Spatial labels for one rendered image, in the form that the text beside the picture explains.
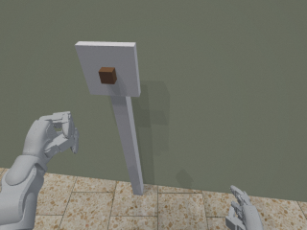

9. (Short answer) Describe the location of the robot left forearm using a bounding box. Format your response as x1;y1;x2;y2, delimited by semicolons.
0;154;48;230

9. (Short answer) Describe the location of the left robot hand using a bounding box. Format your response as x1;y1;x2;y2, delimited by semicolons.
22;111;80;164

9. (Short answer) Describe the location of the button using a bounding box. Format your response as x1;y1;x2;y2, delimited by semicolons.
99;67;117;84

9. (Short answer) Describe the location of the panel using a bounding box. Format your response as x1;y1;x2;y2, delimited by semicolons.
75;41;144;196

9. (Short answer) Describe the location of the right robot hand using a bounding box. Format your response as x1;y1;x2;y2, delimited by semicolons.
225;185;264;230

